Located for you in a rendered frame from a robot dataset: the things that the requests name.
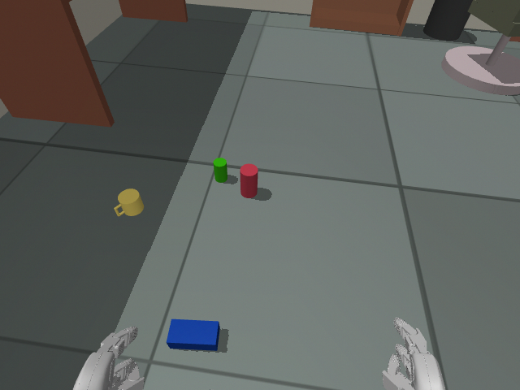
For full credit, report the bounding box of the office chair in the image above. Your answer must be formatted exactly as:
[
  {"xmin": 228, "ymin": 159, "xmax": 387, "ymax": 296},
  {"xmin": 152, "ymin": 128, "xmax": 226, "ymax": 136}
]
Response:
[{"xmin": 441, "ymin": 0, "xmax": 520, "ymax": 95}]

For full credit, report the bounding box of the right robot hand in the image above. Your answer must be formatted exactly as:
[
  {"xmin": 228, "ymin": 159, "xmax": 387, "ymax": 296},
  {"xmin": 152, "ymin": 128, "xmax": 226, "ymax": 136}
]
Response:
[{"xmin": 383, "ymin": 318, "xmax": 446, "ymax": 390}]

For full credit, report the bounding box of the bookshelf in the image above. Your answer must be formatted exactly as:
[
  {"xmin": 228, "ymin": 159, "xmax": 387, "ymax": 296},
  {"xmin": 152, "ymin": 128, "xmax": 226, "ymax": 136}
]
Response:
[{"xmin": 310, "ymin": 0, "xmax": 414, "ymax": 36}]

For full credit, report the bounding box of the left robot hand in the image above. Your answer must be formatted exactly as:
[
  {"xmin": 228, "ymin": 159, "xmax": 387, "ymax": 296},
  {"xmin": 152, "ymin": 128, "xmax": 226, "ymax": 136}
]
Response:
[{"xmin": 73, "ymin": 327, "xmax": 145, "ymax": 390}]

